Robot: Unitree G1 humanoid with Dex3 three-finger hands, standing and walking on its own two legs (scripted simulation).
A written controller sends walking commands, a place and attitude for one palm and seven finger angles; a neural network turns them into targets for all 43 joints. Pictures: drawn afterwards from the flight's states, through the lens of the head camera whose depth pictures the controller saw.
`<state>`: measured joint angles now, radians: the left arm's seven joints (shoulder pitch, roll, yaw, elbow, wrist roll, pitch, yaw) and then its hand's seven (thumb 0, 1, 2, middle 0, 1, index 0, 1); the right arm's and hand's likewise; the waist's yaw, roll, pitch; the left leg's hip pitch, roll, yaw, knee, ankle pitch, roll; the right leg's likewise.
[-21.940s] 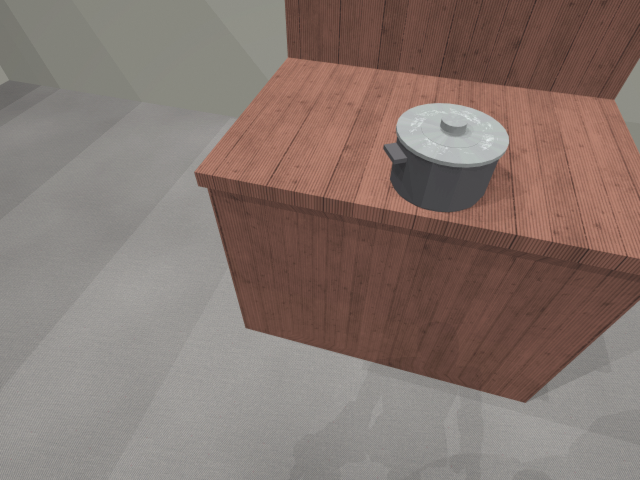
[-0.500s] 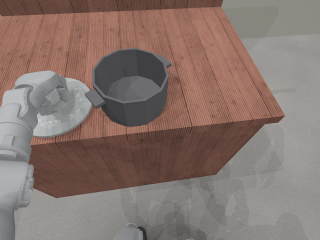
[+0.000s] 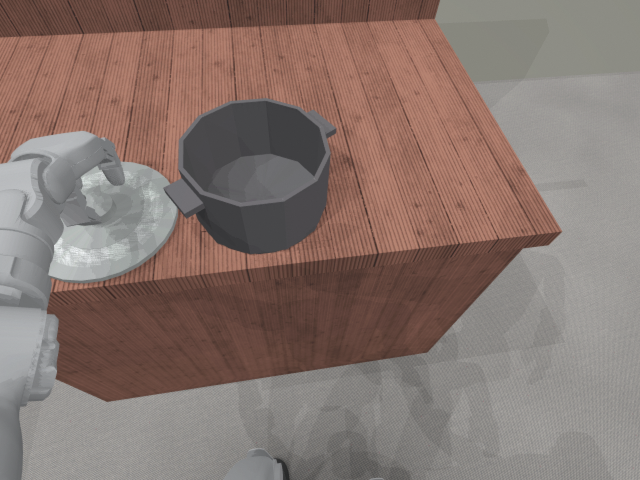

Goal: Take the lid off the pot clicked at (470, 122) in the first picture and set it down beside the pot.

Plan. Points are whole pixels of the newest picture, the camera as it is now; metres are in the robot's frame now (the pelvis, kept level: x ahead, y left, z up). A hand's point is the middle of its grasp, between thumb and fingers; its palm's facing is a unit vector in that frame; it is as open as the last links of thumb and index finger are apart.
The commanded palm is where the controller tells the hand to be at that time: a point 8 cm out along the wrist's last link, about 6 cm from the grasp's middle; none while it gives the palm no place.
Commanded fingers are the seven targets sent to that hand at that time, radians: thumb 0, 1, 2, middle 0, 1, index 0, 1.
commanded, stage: open the fingers wide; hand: left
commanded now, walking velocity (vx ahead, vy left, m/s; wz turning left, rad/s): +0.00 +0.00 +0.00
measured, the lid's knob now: (96, 208) +0.48 +0.30 +0.02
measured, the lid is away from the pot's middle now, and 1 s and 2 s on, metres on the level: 0.23 0.23 0.23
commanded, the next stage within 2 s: raise the empty hand in 0.36 s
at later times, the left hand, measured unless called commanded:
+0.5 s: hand (70, 201) +0.45 +0.30 +0.06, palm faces -0.41 -0.11 -0.90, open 11.1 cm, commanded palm +0.47 +0.29 +0.13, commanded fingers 0.00 -0.05 0.73 -0.38 -0.79 -0.38 -0.79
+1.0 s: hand (56, 162) +0.47 +0.30 +0.12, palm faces -0.35 -0.11 -0.93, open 11.1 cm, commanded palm +0.48 +0.29 +0.19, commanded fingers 0.00 -0.05 0.73 -0.38 -0.79 -0.38 -0.79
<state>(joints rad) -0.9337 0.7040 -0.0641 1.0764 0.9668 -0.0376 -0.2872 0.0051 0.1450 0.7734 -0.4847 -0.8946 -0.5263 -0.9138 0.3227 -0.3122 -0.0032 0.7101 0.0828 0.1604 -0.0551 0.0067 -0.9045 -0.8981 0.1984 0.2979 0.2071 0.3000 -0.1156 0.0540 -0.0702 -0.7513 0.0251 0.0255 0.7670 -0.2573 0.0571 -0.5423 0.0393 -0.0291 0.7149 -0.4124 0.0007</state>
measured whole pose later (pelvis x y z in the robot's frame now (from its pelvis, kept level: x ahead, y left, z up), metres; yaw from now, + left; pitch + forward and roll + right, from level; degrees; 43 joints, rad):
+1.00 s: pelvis +0.00 +0.02 +0.01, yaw +0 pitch +12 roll -3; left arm -1.02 0.69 -0.10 1.05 0.96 0.02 -0.32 0.00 -0.05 0.74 -0.40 -0.80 -0.40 -0.79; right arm 0.31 -0.30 0.01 0.69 0.09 0.16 -0.05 0.01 -0.90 -0.90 0.20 0.30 0.21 0.30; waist -0.11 0.05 -0.07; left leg -0.68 0.00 0.04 0.71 -0.24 0.08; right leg -0.47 0.02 -0.02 0.65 -0.39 0.01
